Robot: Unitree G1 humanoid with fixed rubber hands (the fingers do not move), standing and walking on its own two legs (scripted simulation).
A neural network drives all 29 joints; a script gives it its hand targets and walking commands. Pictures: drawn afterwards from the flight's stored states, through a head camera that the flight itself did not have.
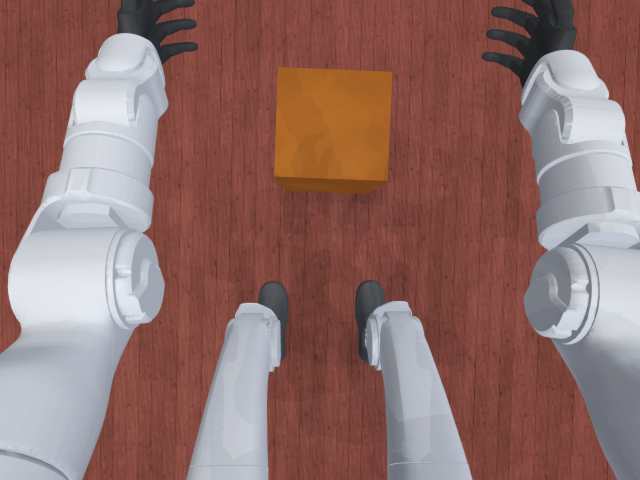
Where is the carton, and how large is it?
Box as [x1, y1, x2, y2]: [274, 67, 391, 193]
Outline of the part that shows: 278,67 274,176 285,190 369,193 387,180 391,72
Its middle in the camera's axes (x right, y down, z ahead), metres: +0.03 -0.21 +0.84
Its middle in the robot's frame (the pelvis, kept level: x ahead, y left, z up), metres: +0.56 -0.02 -0.53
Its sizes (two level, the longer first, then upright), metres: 0.210 0.200 0.250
